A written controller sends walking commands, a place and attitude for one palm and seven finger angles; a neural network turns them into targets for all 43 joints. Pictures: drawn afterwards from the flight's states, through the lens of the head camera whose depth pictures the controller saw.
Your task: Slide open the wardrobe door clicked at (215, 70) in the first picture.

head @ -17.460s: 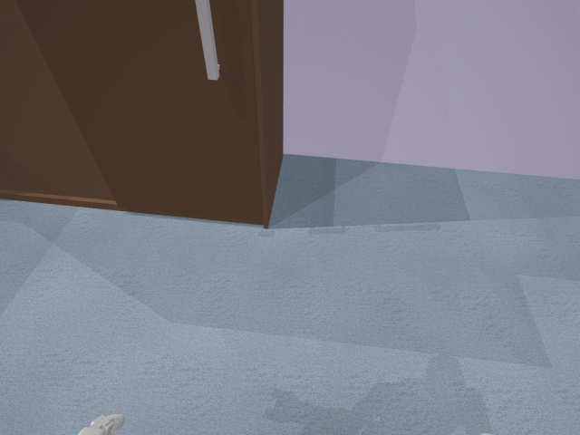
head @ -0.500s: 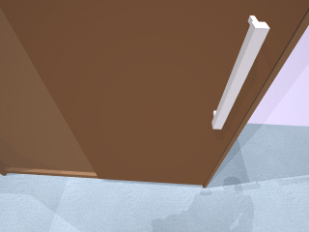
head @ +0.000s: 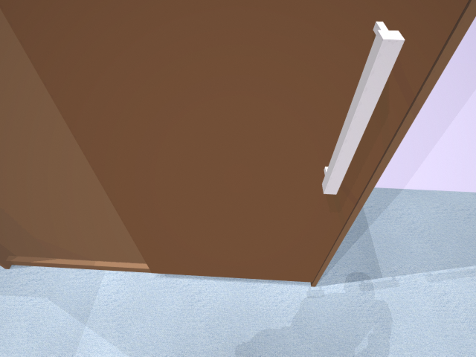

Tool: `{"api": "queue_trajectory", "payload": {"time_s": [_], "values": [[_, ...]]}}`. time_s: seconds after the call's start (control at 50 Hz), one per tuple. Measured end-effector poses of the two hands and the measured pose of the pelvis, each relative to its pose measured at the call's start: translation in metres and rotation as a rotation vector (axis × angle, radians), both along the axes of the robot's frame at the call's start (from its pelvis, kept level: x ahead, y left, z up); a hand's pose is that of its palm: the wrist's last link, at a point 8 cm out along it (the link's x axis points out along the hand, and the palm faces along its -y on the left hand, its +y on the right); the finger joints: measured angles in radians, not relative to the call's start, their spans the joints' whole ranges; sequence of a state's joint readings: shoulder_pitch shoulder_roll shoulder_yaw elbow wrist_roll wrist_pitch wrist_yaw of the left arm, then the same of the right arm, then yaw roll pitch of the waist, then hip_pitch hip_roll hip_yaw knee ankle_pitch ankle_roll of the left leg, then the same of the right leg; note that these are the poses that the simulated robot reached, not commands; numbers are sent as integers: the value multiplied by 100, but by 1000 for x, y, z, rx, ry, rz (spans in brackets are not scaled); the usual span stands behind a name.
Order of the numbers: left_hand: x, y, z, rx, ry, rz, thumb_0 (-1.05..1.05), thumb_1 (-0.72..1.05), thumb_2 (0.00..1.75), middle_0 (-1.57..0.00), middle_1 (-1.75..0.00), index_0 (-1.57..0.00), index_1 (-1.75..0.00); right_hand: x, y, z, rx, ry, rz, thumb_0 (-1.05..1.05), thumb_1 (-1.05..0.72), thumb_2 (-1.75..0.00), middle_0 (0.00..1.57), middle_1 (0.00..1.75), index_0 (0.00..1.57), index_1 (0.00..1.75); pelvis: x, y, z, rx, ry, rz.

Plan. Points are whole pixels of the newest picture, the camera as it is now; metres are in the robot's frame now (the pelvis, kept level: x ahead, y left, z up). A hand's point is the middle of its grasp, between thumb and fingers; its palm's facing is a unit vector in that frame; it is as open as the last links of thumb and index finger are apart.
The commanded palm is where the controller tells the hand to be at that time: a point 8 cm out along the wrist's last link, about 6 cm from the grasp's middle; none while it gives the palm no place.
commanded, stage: look again from close up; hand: right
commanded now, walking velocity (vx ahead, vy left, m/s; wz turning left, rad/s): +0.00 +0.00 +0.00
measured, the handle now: (349, 123) +0.49 -0.17 +0.14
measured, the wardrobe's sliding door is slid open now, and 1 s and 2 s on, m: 0.00 0.00 0.00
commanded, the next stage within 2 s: raise the hand with hooked fingers in 0.20 s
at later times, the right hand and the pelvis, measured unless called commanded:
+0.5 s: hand (382, 322) +0.19 -0.20 +0.00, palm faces +0.27 +0.96 -0.12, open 7.5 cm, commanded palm +0.10 -0.24 -0.04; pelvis -0.02 -0.01 -0.01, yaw -4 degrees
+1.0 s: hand (387, 342) +0.16 -0.20 +0.01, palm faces -0.10 +0.99 -0.10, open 10.3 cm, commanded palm +0.12 -0.27 +0.03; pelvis -0.04 +0.01 -0.07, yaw -5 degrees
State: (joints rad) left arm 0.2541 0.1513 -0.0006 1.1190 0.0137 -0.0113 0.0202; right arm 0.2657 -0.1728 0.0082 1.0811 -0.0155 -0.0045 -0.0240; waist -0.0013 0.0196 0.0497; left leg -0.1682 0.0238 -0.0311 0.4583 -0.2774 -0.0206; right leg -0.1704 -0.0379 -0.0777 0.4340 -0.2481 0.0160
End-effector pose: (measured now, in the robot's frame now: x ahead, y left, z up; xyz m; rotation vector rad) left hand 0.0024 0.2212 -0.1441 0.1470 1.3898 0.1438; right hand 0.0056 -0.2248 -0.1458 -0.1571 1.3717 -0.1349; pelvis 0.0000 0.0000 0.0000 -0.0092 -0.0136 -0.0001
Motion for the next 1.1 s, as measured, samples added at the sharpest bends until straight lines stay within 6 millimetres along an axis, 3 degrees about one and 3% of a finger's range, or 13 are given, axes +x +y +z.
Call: {"api": "queue_trajectory", "payload": {"time_s": [0.32,0.36,0.44,0.5,0.56,0.6,0.64,0.72,0.78,0.84,0.92,1.02,1.1], "values": [[1,0,1,8,-13,-6,1,91,90,-20,-30,-20,-30,-13,1,-2,7,13,-4,0,-91,-90,20,30,20,30,-7,-3,0,9,3,-2],[11,2,6,32,-105,-12,1,91,90,-20,-30,-20,-30,10,-12,16,-22,-127,-108,2,-93,-90,20,30,20,31,-9,-4,-2,6,-5,-10],[52,9,17,63,-382,-48,1,91,90,-20,-30,-20,-30,96,-34,97,-123,-716,-135,3,-92,-89,20,32,20,32,-12,-5,-7,0,-1,-51],[93,14,28,71,-592,-77,1,91,90,-20,-30,-20,-30,151,-24,157,-90,-1103,-67,3,-87,-87,20,34,20,35,-17,-6,-14,3,22,-70],[129,19,43,75,-752,-105,1,91,90,-20,-30,-20,-30,177,-5,180,34,-1363,31,2,-81,-85,20,38,20,38,-22,-3,-26,-1,74,-57],[148,23,55,81,-822,-135,1,91,90,-20,-30,-20,-30,176,5,170,127,-1415,110,1,-76,-83,20,40,20,41,-25,2,-34,-5,90,-48],[164,27,65,96,-871,-164,1,91,90,-20,-30,-20,-30,164,7,144,187,-1360,163,0,-71,-81,21,43,21,44,-27,6,-41,-7,105,-46],[186,33,77,136,-909,-227,1,91,90,-20,-30,-20,-30,113,-12,97,189,-1167,63,1,-62,-78,22,49,22,49,-28,13,-52,2,125,-55],[195,29,74,148,-906,-282,1,91,90,-20,-30,-20,-30,78,-34,105,69,-1183,-26,1,-54,-75,23,53,23,54,-27,16,-57,24,136,-74],[198,19,58,128,-883,-332,1,91,90,-20,-30,-20,-30,68,-46,137,-44,-1353,-11,2,-47,-72,23,57,23,58,-30,16,-64,51,141,-102],[187,-1,30,59,-848,-335,1,91,90,-20,-30,-20,-30,97,-37,168,0,-1532,136,1,-38,-68,23,63,23,64,-40,14,-70,73,138,-118],[153,-15,15,-12,-787,-216,2,91,90,-20,-30,-21,-30,148,-28,162,170,-1327,300,1,-26,-63,24,71,24,72,-43,11,-63,52,143,-90],[126,-11,19,-6,-748,-122,2,90,90,-20,-30,-21,-30,157,-46,170,162,-1252,188,1,-17,-59,25,77,25,78,-36,7,-51,33,138,-61]]}}
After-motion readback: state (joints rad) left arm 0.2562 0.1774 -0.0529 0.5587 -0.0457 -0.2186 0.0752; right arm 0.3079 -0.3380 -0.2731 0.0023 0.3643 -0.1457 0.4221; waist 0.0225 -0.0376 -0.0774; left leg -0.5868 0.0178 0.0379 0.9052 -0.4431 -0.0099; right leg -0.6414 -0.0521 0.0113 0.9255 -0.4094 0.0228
